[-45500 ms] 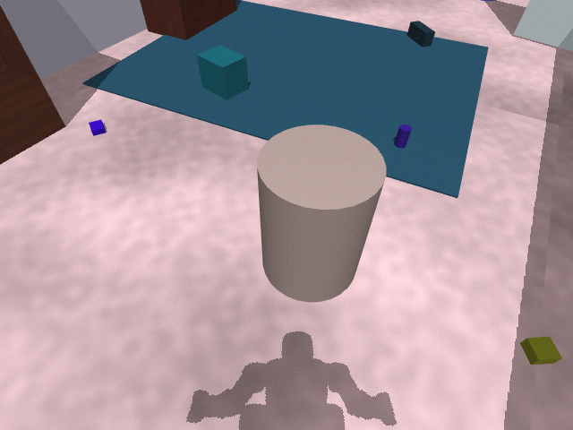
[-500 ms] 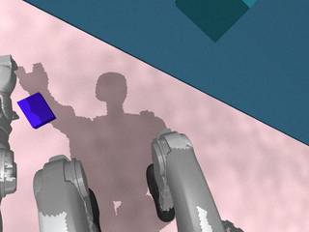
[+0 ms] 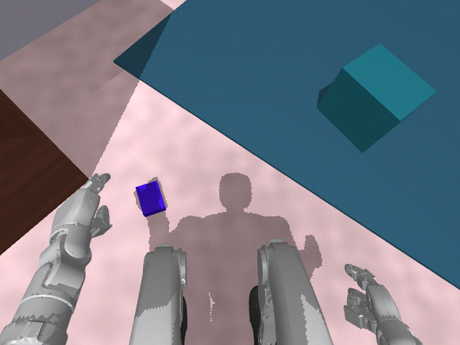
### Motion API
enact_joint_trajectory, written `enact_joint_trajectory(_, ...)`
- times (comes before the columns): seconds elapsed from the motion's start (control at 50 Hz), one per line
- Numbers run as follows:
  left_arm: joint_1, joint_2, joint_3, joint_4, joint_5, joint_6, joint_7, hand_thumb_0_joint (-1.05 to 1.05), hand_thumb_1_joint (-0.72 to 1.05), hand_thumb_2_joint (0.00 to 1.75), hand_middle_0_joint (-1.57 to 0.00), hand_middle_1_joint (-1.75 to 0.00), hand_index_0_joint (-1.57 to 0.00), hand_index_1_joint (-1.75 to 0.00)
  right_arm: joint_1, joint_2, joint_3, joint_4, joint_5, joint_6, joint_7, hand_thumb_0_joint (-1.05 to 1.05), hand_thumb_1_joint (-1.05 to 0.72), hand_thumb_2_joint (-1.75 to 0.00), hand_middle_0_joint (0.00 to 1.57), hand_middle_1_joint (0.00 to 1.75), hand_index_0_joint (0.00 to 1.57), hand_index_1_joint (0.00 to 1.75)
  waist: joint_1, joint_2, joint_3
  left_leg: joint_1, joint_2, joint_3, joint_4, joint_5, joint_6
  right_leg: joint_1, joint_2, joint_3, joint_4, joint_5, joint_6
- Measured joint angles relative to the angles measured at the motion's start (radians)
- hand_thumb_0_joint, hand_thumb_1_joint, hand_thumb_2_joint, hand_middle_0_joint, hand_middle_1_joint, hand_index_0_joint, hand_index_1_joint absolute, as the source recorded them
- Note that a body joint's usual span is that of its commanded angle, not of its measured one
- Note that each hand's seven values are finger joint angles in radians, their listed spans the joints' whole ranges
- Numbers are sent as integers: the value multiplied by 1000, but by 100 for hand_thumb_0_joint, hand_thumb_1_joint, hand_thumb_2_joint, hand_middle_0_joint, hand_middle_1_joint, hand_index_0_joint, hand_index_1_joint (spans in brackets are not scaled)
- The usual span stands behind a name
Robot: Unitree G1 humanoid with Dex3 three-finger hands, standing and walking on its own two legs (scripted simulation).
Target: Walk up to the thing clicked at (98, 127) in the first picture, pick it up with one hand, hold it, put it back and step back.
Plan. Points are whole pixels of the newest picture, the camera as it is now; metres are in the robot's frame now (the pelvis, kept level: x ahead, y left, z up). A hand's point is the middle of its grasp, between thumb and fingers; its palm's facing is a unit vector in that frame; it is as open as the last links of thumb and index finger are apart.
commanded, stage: home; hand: left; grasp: from above
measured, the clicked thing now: (151, 198) +0.50 +0.21 -0.47
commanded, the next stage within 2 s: none
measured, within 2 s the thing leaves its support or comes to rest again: neither
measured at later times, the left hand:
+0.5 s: hand (62, 255) +0.26 +0.20 +0.10, palm faces +0.07 -0.97 -0.25, open 7.4 cm
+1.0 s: hand (12, 284) +0.23 +0.19 +0.18, palm faces +0.12 -0.97 -0.20, open 7.4 cm
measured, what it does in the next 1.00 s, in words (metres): rises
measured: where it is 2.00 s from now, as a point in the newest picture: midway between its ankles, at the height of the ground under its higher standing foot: (219, 343)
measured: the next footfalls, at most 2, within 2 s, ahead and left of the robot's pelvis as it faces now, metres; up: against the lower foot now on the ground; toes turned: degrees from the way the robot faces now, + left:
none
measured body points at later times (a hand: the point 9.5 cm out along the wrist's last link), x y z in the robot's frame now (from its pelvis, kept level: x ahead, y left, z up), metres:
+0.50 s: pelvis +0.05 +0.00 +0.18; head +0.13 +0.03 +0.62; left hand +0.25 +0.25 +0.11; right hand +0.21 -0.23 +0.09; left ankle +0.07 +0.12 -0.45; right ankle +0.09 -0.14 -0.45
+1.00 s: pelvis +0.08 +0.00 +0.23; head +0.10 +0.01 +0.68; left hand +0.22 +0.24 +0.19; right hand +0.27 -0.23 +0.18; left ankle +0.07 +0.12 -0.45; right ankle +0.09 -0.14 -0.45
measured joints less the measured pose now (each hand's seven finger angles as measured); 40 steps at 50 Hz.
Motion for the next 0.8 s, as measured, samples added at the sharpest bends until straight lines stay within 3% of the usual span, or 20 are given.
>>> enact_joint_trajectory(0.28,320,-111,29,-276,-338,154,22,1,89,89,-21,-30,-21,-30,7,74,58,-47,30,-63,-77,1,-91,-90,20,30,21,29,-10,-9,17,419,8,8,-341,51,-4,417,2,-7,-338,50,-6)
enact_joint_trajectory(0.44,505,-160,52,-422,-480,251,26,1,90,89,-21,-30,-21,-30,112,89,86,-49,35,-90,-137,1,-91,-90,20,30,21,30,-12,2,24,681,15,14,-564,88,-2,682,7,-9,-569,92,-5)
enact_joint_trajectory(0.6,670,-195,68,-565,-544,311,12,1,90,89,-21,-30,-20,-30,201,84,83,-66,25,-126,-189,2,-91,-90,20,30,21,30,-14,13,26,927,20,21,-764,125,-1,930,12,-8,-778,135,-4)
enact_joint_trajectory(0.8,803,-196,56,-678,-542,341,-25,1,90,89,-21,-30,-20,-30,217,70,67,-94,10,-170,-208,2,-91,-90,20,30,21,29,6,28,15,1107,17,25,-897,152,1,1112,9,-9,-914,162,-3)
